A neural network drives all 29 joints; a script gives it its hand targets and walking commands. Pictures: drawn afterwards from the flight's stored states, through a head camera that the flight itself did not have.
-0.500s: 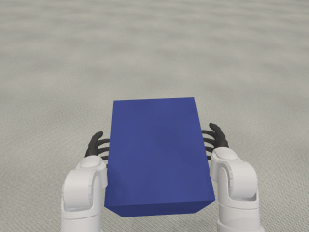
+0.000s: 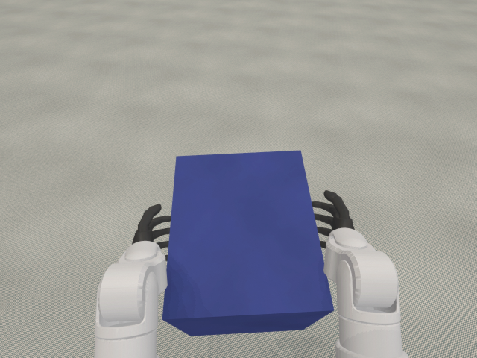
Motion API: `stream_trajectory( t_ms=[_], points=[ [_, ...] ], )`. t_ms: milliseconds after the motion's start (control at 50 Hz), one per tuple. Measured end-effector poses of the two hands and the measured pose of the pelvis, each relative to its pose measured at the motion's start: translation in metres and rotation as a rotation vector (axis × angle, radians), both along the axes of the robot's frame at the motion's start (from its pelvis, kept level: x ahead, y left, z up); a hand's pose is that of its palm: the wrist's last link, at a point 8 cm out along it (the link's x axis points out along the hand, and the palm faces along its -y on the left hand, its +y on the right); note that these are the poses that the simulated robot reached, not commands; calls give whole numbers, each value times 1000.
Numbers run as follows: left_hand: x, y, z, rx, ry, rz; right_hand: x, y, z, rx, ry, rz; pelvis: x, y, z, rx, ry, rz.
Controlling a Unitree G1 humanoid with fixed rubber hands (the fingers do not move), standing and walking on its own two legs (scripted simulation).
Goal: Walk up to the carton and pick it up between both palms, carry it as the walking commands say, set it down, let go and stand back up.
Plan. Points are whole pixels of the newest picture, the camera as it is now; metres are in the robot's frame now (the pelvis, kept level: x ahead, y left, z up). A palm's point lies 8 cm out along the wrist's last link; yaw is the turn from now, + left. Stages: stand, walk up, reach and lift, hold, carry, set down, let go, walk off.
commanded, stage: carry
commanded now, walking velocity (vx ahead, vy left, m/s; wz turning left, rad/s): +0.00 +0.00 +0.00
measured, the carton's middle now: (243, 247) +0.31 +0.00 +0.02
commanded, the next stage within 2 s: hold in 1.04 s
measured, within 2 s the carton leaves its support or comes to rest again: neither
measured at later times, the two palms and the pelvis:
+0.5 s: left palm (147, 245) +0.28 +0.15 +0.09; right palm (334, 228) +0.29 -0.14 +0.11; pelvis +0.01 +0.00 +0.00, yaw +0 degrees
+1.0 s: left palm (150, 239) +0.29 +0.15 +0.08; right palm (330, 225) +0.30 -0.14 +0.10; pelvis +0.02 +0.00 +0.00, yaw +0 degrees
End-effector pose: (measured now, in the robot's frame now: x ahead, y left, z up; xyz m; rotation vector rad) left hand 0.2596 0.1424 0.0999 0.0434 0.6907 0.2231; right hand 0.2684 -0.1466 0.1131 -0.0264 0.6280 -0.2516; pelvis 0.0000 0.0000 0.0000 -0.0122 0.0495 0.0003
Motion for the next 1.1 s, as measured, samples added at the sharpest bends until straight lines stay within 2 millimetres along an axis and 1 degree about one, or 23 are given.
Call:
stream_trajectory(
  t_ms=[180, 420, 720, 1040, 1060, 1080, 1100],
  points=[
    [5, -1, -3, -5, 6, 7, 8, 0, -1, -9, 6, 10, 7, -3, -1, 3, -1, 3],
    [13, 1, -4, -8, 6, 5, 16, 2, -1, -14, 5, 9, 13, -1, 0, 3, 0, 3],
    [26, 5, -11, -6, 17, 1, 29, 6, -7, -19, 15, 11, 19, 3, 0, 4, 4, -2],
    [35, 3, -18, -6, 12, -10, 36, 3, -14, -16, 7, 7, 23, 3, 0, 5, 4, -7],
    [36, 4, -19, -5, 8, -15, 37, 2, -15, -20, 4, 12, 22, 3, 0, 4, -8, -8],
    [39, 4, -26, -6, 13, -31, 39, 1, -23, -26, 14, 26, 21, 3, 2, 4, -44, -8],
    [40, 4, -38, -4, 40, -46, 41, 0, -37, -30, 46, 36, 21, 3, 4, 4, -70, -9]
  ],
)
